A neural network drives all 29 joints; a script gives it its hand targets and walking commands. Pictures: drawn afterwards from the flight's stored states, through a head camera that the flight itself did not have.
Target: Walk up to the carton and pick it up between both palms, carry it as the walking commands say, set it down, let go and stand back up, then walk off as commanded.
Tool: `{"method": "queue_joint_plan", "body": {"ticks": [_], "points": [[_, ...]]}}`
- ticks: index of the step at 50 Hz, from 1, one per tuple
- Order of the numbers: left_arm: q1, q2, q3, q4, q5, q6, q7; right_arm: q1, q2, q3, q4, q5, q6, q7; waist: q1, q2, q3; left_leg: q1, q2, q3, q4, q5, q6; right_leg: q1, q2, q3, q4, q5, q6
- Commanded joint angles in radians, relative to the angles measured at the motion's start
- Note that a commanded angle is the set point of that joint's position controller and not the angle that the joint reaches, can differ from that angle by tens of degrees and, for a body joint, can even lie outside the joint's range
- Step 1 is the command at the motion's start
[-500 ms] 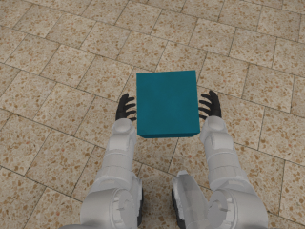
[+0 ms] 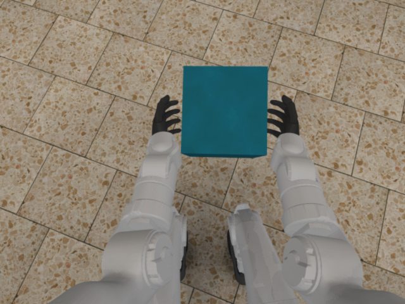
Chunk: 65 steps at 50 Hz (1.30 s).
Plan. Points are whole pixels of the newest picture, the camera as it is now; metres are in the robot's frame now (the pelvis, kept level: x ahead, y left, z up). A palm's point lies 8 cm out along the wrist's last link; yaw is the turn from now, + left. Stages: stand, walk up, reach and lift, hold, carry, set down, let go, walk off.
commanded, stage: set down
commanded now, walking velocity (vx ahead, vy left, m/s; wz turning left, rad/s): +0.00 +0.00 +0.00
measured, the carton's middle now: (222, 118) +0.49 -0.05 -0.15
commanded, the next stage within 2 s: none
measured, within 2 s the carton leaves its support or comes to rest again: neither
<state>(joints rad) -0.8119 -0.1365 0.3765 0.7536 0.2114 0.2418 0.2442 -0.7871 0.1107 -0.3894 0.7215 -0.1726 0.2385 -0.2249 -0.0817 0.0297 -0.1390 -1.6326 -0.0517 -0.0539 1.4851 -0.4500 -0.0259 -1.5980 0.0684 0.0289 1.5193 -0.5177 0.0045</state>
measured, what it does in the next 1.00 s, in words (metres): lowers itself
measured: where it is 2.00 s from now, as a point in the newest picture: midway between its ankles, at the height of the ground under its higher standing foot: (209, 263)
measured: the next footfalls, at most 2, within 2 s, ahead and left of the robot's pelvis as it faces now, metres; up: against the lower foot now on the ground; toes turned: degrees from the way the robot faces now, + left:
none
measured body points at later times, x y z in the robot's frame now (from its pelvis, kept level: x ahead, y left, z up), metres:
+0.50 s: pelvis -0.02 +0.01 -0.07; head +0.24 +0.00 +0.29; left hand +0.47 +0.08 -0.16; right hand +0.45 -0.18 -0.16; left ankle +0.10 +0.12 -0.54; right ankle +0.08 -0.11 -0.54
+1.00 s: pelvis -0.06 -0.01 -0.14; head +0.30 -0.04 +0.13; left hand +0.49 +0.07 -0.29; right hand +0.46 -0.18 -0.29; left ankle +0.10 +0.12 -0.54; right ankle +0.08 -0.11 -0.54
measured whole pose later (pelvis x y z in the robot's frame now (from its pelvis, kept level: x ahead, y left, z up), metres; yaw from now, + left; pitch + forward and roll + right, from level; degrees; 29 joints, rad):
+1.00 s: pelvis -0.06 -0.01 -0.14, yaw +1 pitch +25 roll +2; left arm -1.34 0.06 0.29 0.70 0.02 0.38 0.32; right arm -1.29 -0.06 -0.32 0.63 0.01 0.37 -0.36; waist -0.08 0.00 0.53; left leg -1.91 -0.07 -0.03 1.95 -0.47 -0.06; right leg -1.90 0.09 0.03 2.02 -0.56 0.01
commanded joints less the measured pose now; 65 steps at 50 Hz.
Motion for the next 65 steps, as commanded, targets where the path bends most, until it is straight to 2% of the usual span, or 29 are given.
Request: {"method": "queue_joint_plan", "body": {"ticks": [1,2,6,8,15,18,20,21,25,26,29,31,33,36,39,41,42,43,44,45,46,52,54,55,56,58,59,60,65], "points": [[-0.739,-1.002,-0.541,-0.049,-0.1,-0.053,-0.248,-0.727,0.907,0.517,-0.013,0.092,-0.028,0.335,-0.046,0.021,-0.937,0.533,-0.158,0.04,-0.069,0.194,0.022,0.415,0.123,-0.015,-0.15,0.282,0.023],[-0.66,-0.998,-0.533,-0.011,-0.089,-0.05,-0.242,-0.771,0.905,0.534,-0.057,0.121,-0.036,0.337,-0.007,0.03,-1.002,0.579,-0.161,0.041,-0.048,0.237,0.016,0.406,0.124,-0.027,-0.127,0.303,0.022],[-0.774,-1.014,-0.535,-0.028,-0.094,-0.038,-0.235,-0.754,0.875,0.463,0.047,0.081,-0.023,0.359,-0.07,0.068,-0.96,0.534,-0.159,0.031,-0.015,0.242,0.002,0.305,0.116,-0.029,-0.107,0.301,0.006],[-0.786,-1.019,-0.54,-0.062,-0.11,-0.044,-0.228,-0.753,0.865,0.462,0.023,0.065,-0.026,0.359,-0.092,0.017,-1.021,0.517,-0.157,0.033,0.007,0.254,-0.005,0.327,0.129,-0.052,-0.079,0.328,0.011],[-0.866,-0.991,-0.577,-0.061,-0.156,-0.035,-0.205,-0.951,0.846,0.539,-0.138,0.173,-0.022,0.362,-0.043,0.046,-1.151,0.541,-0.162,0.038,0.078,0.248,0.003,0.277,0.123,-0.069,0.014,0.317,0.033],[-0.922,-1.013,-0.513,0.003,-0.134,0.0,-0.2,-0.994,0.759,0.46,-0.053,0.13,-0.003,0.371,-0.08,0.084,-1.019,0.53,-0.153,0.027,0.071,0.116,-0.004,0.139,0.114,-0.08,0.008,0.147,0.006],[-0.932,-1.02,-0.487,0.012,-0.133,0.002,-0.197,-0.981,0.774,0.435,-0.002,0.109,0.009,0.377,-0.102,0.042,-1.05,0.547,-0.158,0.025,0.087,0.119,-0.008,0.145,0.121,-0.093,0.017,0.157,0.006],[-0.935,-0.992,-0.481,-0.007,-0.11,0.001,-0.199,-1.004,0.788,0.457,-0.036,0.127,0.005,0.383,-0.043,0.068,-1.075,0.533,-0.153,0.038,0.113,0.179,-0.015,0.128,0.114,-0.084,0.035,0.216,0.01],[-0.949,-1.02,-0.489,0.001,-0.121,0.007,-0.209,-1.014,0.805,0.446,-0.014,0.119,0.013,0.388,-0.061,0.051,-1.126,0.507,-0.158,0.04,0.141,0.186,-0.008,0.15,0.118,-0.09,0.064,0.238,0.016],[-0.939,-1.023,-0.486,0.037,-0.123,0.013,-0.211,-1.016,0.791,0.438,-0.012,0.113,0.015,0.394,-0.094,0.057,-1.13,0.482,-0.162,0.043,0.152,0.174,-0.008,0.139,0.119,-0.093,0.069,0.219,0.018],[-1.018,-1.013,-0.515,-0.016,-0.15,0.01,-0.223,-1.049,0.803,0.446,-0.029,0.13,0.021,0.389,-0.099,0.042,-1.152,0.437,-0.165,0.052,0.179,0.185,-0.005,0.155,0.114,-0.096,0.095,0.25,0.023],[-1.049,-0.984,-0.542,-0.038,-0.155,0.009,-0.222,-1.15,0.796,0.51,-0.106,0.181,0.013,0.39,-0.053,0.057,-1.266,0.454,-0.16,0.067,0.219,0.205,-0.003,0.164,0.114,-0.096,0.13,0.26,0.031],[-1.076,-0.986,-0.539,-0.05,-0.169,0.013,-0.228,-1.154,0.776,0.51,-0.095,0.162,0.026,0.38,-0.089,0.012,-1.315,0.436,-0.161,0.075,0.242,0.187,-0.001,0.212,0.115,-0.096,0.136,0.256,0.026],[-1.157,-0.933,-0.597,-0.138,-0.209,0.02,-0.237,-1.222,0.785,0.555,-0.163,0.208,0.032,0.37,-0.072,0.007,-1.487,0.479,-0.15,0.084,0.283,0.2,0.004,0.292,0.107,-0.098,0.185,0.29,0.022],[-1.24,-0.84,-0.659,-0.265,-0.274,0.046,-0.243,-1.355,0.715,0.633,-0.317,0.284,0.048,0.348,-0.031,0.002,-1.779,0.588,-0.141,0.122,0.322,0.239,0.002,0.478,0.101,-0.1,0.227,0.333,0.021],[-1.253,-0.776,-0.656,-0.214,-0.276,0.067,-0.243,-1.333,0.696,0.639,-0.223,0.293,0.074,0.329,0.005,-0.051,-1.79,0.585,-0.131,0.156,0.338,0.22,0.004,0.592,0.085,-0.092,0.226,0.323,0.03],[-1.287,-0.834,-0.687,-0.237,-0.305,0.066,-0.239,-1.296,0.713,0.639,-0.247,0.286,0.075,0.325,-0.051,-0.069,-1.749,0.553,-0.137,0.139,0.347,0.265,0.005,0.624,0.091,-0.094,0.23,0.398,0.035],[-1.28,-0.832,-0.71,-0.323,-0.33,0.064,-0.25,-1.301,0.75,0.704,-0.295,0.307,0.084,0.32,0.004,-0.087,-1.783,0.527,-0.144,0.148,0.365,0.314,0.005,0.662,0.078,-0.074,0.239,0.469,0.04],[-1.349,-0.822,-0.741,-0.372,-0.368,0.062,-0.256,-1.356,0.746,0.739,-0.37,0.339,0.084,0.312,-0.035,-0.091,-1.841,0.541,-0.137,0.146,0.375,0.305,0.008,0.694,0.079,-0.082,0.253,0.474,0.05],[-1.391,-0.834,-0.766,-0.44,-0.393,0.057,-0.259,-1.428,0.781,0.779,-0.453,0.389,0.084,0.307,0.007,-0.074,-1.904,0.539,-0.144,0.16,0.4,0.329,0.021,0.713,0.072,-0.065,0.277,0.504,0.053],[-1.39,-0.832,-0.76,-0.344,-0.398,0.069,-0.266,-1.44,0.766,0.734,-0.427,0.366,0.08,0.295,-0.021,-0.105,-1.858,0.486,-0.141,0.149,0.395,0.305,0.025,0.709,0.071,-0.07,0.274,0.489,0.052],[-1.356,-0.773,-0.537,-0.074,-0.274,0.053,-0.289,-1.478,0.67,0.571,-0.152,0.301,0.06,0.319,0.017,-0.005,-1.304,0.308,-0.124,0.151,0.382,0.093,0.028,0.304,0.072,-0.059,0.255,0.17,0.018],[-1.362,-0.776,-0.514,-0.069,-0.254,0.037,-0.292,-1.422,0.688,0.544,-0.074,0.273,0.047,0.337,0.027,-0.003,-1.31,0.321,-0.114,0.159,0.411,0.133,0.018,0.271,0.065,-0.06,0.262,0.204,0.008],[-1.358,-0.793,-0.495,-0.012,-0.264,0.038,-0.3,-1.395,0.686,0.519,-0.024,0.244,0.05,0.343,-0.01,-0.033,-1.251,0.251,-0.114,0.149,0.408,0.097,0.016,0.269,0.072,-0.057,0.252,0.174,0.001],[-1.342,-0.787,-0.452,0.03,-0.24,0.039,-0.31,-1.454,0.667,0.518,-0.045,0.241,0.042,0.348,0.017,-0.047,-1.216,0.224,-0.115,0.154,0.409,0.093,0.024,0.239,0.063,-0.062,0.254,0.156,0.012],[-1.344,-0.789,-0.438,0.044,-0.234,0.033,-0.321,-1.416,0.667,0.48,-0.009,0.213,0.035,0.357,-0.021,-0.05,-1.182,0.181,-0.114,0.152,0.424,0.096,0.021,0.222,0.07,-0.074,0.267,0.163,0.01],[-1.307,-0.789,-0.423,0.062,-0.213,0.035,-0.325,-1.43,0.678,0.472,-0.008,0.221,0.037,0.369,0.006,-0.035,-1.194,0.203,-0.12,0.153,0.419,0.084,0.028,0.2,0.07,-0.086,0.275,0.151,0.012],[-1.31,-0.794,-0.415,0.086,-0.221,0.038,-0.328,-1.414,0.676,0.466,0.006,0.203,0.039,0.373,-0.029,-0.049,-1.193,0.205,-0.115,0.14,0.42,0.1,0.027,0.205,0.067,-0.094,0.286,0.164,0.007],[-1.33,-0.785,-0.487,0.023,-0.241,0.03,-0.317,-1.443,0.709,0.534,-0.058,0.256,0.036,0.395,0.011,-0.041,-1.352,0.317,-0.106,0.147,0.464,0.238,0.012,0.233,0.061,-0.117,0.351,0.312,0.021]]}}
